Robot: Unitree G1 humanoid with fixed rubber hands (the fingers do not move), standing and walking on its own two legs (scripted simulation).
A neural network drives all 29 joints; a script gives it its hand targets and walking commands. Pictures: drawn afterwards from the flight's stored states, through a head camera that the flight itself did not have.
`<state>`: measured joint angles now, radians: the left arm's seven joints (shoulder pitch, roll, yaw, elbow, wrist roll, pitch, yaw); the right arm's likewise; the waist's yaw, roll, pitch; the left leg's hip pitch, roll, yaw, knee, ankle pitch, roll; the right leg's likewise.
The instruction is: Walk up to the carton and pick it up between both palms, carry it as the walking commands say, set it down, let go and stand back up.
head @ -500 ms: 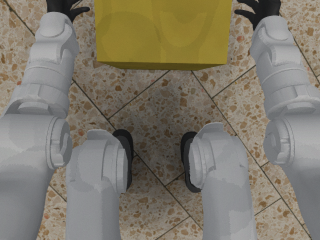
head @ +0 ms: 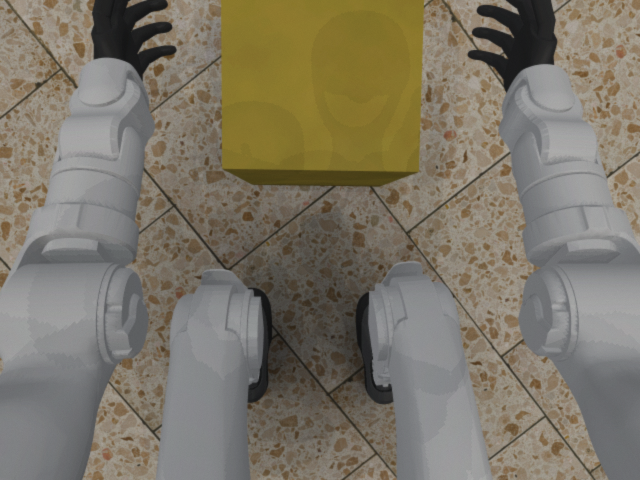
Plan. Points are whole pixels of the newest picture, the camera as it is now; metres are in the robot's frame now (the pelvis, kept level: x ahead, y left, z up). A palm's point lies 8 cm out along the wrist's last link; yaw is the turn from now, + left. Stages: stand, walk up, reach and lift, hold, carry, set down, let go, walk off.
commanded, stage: set down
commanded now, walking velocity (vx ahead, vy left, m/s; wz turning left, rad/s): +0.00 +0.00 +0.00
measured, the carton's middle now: (319, 80) +0.58 -0.02 -0.29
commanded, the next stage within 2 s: let go in 0.88 s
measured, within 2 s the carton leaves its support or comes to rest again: neither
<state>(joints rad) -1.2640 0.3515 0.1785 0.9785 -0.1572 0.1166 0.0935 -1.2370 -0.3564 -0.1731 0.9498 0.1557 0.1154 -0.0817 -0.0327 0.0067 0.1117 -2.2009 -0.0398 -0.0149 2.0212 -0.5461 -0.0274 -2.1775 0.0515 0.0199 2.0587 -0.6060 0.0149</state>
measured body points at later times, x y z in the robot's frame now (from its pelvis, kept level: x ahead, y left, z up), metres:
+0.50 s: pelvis +0.02 +0.00 +0.13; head +0.32 +0.00 +0.46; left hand +0.55 +0.20 +0.03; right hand +0.54 -0.23 +0.04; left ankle +0.11 +0.12 -0.38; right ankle +0.09 -0.12 -0.38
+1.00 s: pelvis +0.04 +0.00 +0.25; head +0.33 +0.00 +0.60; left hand +0.54 +0.19 +0.14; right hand +0.53 -0.23 +0.15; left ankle +0.11 +0.12 -0.38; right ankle +0.09 -0.12 -0.38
